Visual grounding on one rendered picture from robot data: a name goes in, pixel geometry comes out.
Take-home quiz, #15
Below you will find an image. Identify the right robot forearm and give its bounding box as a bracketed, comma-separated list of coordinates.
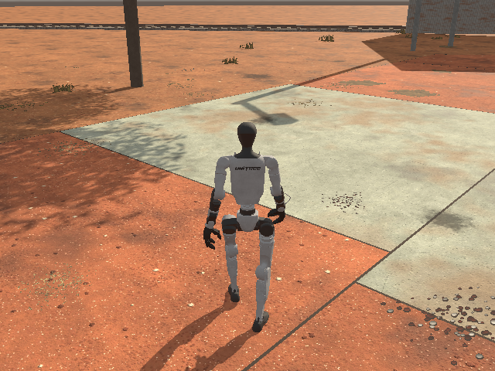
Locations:
[274, 185, 285, 212]

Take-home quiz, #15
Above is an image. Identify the left robot forearm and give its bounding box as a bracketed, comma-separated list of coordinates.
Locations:
[205, 189, 221, 229]

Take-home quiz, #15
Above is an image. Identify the robot left upper arm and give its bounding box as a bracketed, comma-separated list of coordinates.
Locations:
[213, 155, 231, 200]

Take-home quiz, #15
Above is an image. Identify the robot left shin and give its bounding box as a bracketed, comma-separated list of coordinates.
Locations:
[225, 245, 237, 292]

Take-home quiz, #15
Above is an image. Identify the robot torso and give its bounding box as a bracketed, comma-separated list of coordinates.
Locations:
[229, 152, 265, 232]

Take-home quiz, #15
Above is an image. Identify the right robot hand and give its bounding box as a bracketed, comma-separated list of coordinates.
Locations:
[268, 207, 285, 224]

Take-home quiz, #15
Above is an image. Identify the robot right upper arm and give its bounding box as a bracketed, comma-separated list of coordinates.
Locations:
[263, 155, 282, 196]

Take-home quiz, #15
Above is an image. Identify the left robot hand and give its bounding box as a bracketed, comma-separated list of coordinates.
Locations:
[203, 227, 221, 250]

